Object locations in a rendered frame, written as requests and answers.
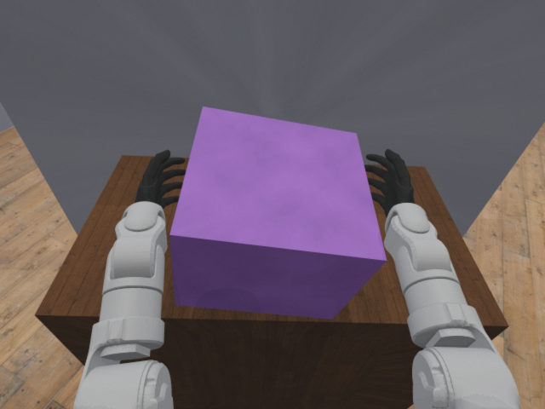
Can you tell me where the carton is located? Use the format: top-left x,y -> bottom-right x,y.
169,107 -> 387,320

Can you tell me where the robot left hand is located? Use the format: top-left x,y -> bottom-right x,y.
135,150 -> 186,209

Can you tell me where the left robot upper arm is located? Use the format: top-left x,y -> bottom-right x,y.
76,360 -> 174,409

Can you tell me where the left robot forearm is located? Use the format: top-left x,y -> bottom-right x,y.
73,201 -> 168,409

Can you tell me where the right robot upper arm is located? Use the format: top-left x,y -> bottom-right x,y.
412,347 -> 519,409

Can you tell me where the pedestal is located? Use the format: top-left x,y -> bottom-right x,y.
35,155 -> 509,409

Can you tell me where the right robot forearm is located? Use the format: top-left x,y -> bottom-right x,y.
384,203 -> 520,409

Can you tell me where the robot right hand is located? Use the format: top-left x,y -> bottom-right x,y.
364,149 -> 415,217

